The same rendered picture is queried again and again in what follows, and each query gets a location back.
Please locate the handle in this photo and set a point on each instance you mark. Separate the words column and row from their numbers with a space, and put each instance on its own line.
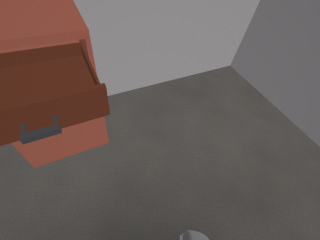
column 41, row 133

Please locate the cabinet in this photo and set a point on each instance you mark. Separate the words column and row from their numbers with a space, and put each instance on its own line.
column 32, row 24

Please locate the right robot thigh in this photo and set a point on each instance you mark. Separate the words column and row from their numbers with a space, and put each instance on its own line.
column 192, row 235

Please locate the drawer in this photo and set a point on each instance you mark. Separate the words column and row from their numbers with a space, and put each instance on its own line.
column 36, row 84

